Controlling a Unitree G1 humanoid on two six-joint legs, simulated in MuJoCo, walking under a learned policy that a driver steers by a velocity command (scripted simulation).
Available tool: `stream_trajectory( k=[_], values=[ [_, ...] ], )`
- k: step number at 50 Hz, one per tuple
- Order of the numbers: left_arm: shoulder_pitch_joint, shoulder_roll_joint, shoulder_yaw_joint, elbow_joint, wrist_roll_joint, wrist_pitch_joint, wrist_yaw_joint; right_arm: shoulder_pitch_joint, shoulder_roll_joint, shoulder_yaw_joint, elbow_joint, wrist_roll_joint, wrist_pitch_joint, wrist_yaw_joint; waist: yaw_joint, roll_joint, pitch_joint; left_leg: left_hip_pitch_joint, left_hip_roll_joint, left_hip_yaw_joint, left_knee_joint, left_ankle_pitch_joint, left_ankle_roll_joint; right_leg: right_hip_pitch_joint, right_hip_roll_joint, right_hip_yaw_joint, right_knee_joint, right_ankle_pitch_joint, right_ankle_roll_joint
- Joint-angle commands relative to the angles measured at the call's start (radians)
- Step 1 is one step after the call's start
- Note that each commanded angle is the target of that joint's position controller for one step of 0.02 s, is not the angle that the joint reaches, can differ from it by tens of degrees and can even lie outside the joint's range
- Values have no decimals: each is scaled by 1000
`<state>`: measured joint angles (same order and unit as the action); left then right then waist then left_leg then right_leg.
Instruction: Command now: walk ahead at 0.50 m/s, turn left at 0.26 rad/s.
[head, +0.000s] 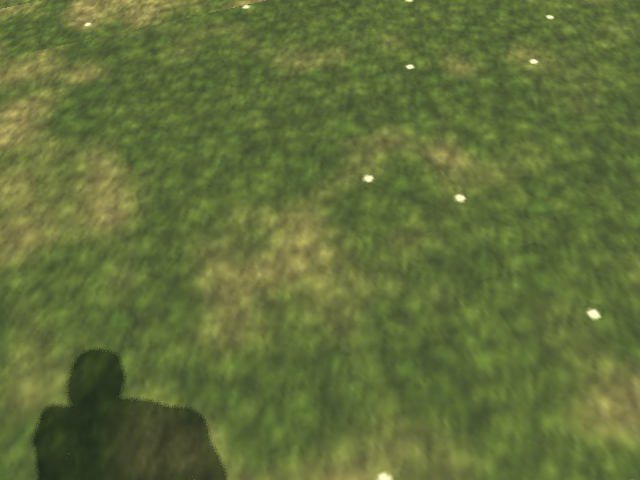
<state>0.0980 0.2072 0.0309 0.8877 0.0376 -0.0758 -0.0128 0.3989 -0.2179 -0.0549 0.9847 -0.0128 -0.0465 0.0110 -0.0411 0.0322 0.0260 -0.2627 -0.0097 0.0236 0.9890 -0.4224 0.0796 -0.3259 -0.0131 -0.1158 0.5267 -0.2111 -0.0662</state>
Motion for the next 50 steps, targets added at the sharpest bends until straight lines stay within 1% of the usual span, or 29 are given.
stream_trajectory(
  k=[1, 2, 3, 5, 7, 10, 12, 15, 16, 18, 20, 21, 22, 23, 24, 25, 26, 27, 28, 29, 31, 35, 38, 42, 45, 47, 48, 49, 50],
  values=[
    [155, 96, 27, 20, -11, -3, 13, -28, -76, -25, -57, -1, 0, 3, 62, -117, 10, -373, 82, -75, 129, 81, 16, 302, -294, 323, -334, 30, -92],
    [149, 81, 24, 27, -15, -8, 17, -11, -63, -23, -49, -15, 13, 10, 39, -139, 14, -336, 90, -65, 118, 112, 2, 263, -267, 261, -351, 73, -72],
    [161, 78, 24, 33, -14, -16, 19, -12, -52, -23, -44, -21, 23, 15, 33, -129, 11, -319, 84, -57, 123, 138, -5, 250, -258, 223, -356, 137, -70],
    [196, 98, 30, 51, -23, -33, 23, -56, -43, -26, -57, -22, 37, 23, 19, -109, 14, -357, 89, -50, 109, 198, -18, 262, -254, 149, -364, 258, -73],
    [227, 107, 35, 64, -22, -39, 28, -125, -36, -24, -78, -21, 43, 26, 23, -98, 26, -408, 95, -38, 69, 262, -28, 275, -253, 90, -371, 309, -76],
    [248, 92, 30, 76, -22, -38, 32, -247, -24, -14, -120, -17, 40, 32, 36, -107, 59, -417, 91, -6, -90, 369, -37, 267, -228, 3, -380, 308, -69],
    [260, 102, 31, 82, -23, -40, 34, -313, -15, -4, -143, -18, 35, 39, 49, -115, 75, -368, 82, 33, -216, 421, -29, 258, -224, -47, -378, 318, -67],
    [311, 131, 40, 102, -21, -35, 38, -379, -29, 0, -176, -24, 35, 45, 65, -113, 89, -335, 65, 84, -309, 385, 7, 322, -260, -83, -348, 395, -66],
    [319, 136, 42, 107, -19, -30, 40, -385, -36, -1, -182, -26, 35, 46, 62, -112, 89, -329, 58, 92, -326, 352, 24, 356, -270, -95, -320, 459, -63],
    [309, 158, 49, 106, -13, -21, 43, -347, -54, -10, -176, -28, 33, 45, 35, -125, 54, -253, 9, 128, -347, 261, 66, 409, -273, -128, -206, 734, -50],
    [296, 187, 58, 99, -9, -2, 42, -184, -87, -30, -132, -27, 28, 38, -36, -126, -43, -77, -68, 152, -384, 168, 115, 419, -268, -148, 69, 903, -42],
    [291, 192, 59, 86, -12, 6, 36, -41, -119, -48, -86, -33, 18, 29, -100, -75, -128, 133, -82, 115, -471, 200, 147, 318, -247, -166, 309, 767, -14],
    [314, 123, 42, 42, -26, 8, 27, 42, -232, -81, -80, -42, 13, 14, -111, 82, -233, 399, 162, -240, -527, 53, 233, 22, -179, -170, 656, 302, 28],
    [290, 96, 41, -28, -31, -3, 7, -1, -307, -94, -107, -16, 23, 13, -53, 227, -311, 556, 364, -796, -714, 69, 358, -298, 44, 2, 924, -352, 72],
    [154, 156, 50, -48, -23, -11, 3, -18, -286, -87, -100, -5, 35, 7, -74, 39, -199, 503, 334, -677, -741, 97, 313, -413, -22, 134, 918, -263, 54],
    [133, 133, 43, -55, -33, -25, 0, -69, -237, -75, -98, -1, 34, -1, -41, 0, -81, 367, 313, -539, -739, 196, 283, -413, -65, 132, 848, -161, 45],
    [152, 121, 42, -39, -28, -28, 6, -114, -190, -63, -101, -2, 27, -5, 7, -50, -19, 251, 258, -442, -745, 349, 233, -351, -101, 138, 743, -109, 43],
    [169, 119, 43, -37, -7, -15, 11, -144, -158, -52, -107, 8, 18, -12, 39, -46, -4, 176, 209, -369, -749, 453, 208, -286, -114, 144, 686, -96, 53],
    [194, 112, 42, -28, 8, 4, 11, -157, -140, -45, -112, 12, 8, -13, 59, -30, -20, 138, 178, -322, -755, 519, 194, -229, -119, 146, 652, -85, 64],
    [191, 109, 42, -35, 11, 19, 9, -146, -141, -43, -112, 17, -3, -14, 65, -23, -36, 135, 158, -305, -757, 564, 195, -216, -114, 142, 633, -79, 77],
    [158, 100, 41, -51, 10, 40, 3, -109, -169, -48, -106, 21, -16, -12, 65, -18, -30, 125, 131, -278, -769, 588, 190, -243, -109, 127, 572, -45, 101],
    [-5, 112, 42, -113, 6, 51, -2, -7, -182, -48, -99, 17, -13, -12, 6, 8, 14, 175, 119, -313, -792, 555, 151, -373, -98, 118, 432, 84, 125],
    [-96, 119, 39, -150, 3, 48, -7, 54, -180, -45, -95, 15, -9, -16, -27, 19, 23, 250, 120, -342, -778, 585, 136, -432, -80, 126, 332, 156, 123],
    [-205, 112, 24, -203, -2, 36, -16, 108, -176, -40, -92, 7, -8, -24, -56, 29, 34, 318, 118, -366, -735, 674, 144, -436, -38, 120, 206, 182, 112],
    [-260, 120, 15, -246, -10, 24, -19, 127, -194, -43, -94, -4, -6, -33, -65, 45, 44, 350, 135, -401, -696, 759, 144, -387, -5, 115, 106, 166, 89],
    [-193, 142, 17, -244, -15, 15, -13, 81, -212, -47, -107, -4, -7, -40, -17, 53, 32, 319, 138, -414, -653, 837, 114, -240, 17, 126, 25, 131, 62],
    [-96, 162, 25, -219, -17, 10, -4, 34, -227, -50, -120, -4, -10, -38, 32, 52, -4, 268, 117, -396, -584, 959, 85, -80, 47, 116, -7, 92, 42],
    [42, 193, 38, -179, -19, 3, 8, 15, -238, -52, -125, -2, -16, -29, 88, 32, -80, 236, 80, -379, -439, 1039, 61, 103, 68, 105, -35, 86, 22],
    [200, 227, 50, -152, -11, -10, 25, -7, -224, -49, -137, 8, -26, -16, 167, -5, -179, 117, 23, -348, -225, 905, 39, 351, -21, 183, -71, 79, -10]
  ],
)
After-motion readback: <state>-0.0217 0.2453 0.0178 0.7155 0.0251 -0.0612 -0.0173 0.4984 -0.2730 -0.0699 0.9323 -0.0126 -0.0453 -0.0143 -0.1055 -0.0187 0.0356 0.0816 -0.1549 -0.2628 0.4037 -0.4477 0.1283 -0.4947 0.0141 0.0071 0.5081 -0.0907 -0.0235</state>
